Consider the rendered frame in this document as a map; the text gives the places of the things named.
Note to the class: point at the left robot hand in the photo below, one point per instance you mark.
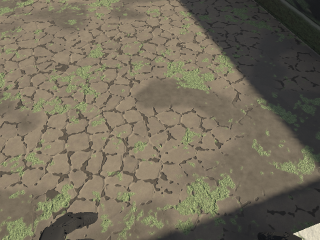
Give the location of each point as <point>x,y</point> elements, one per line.
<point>67,224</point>

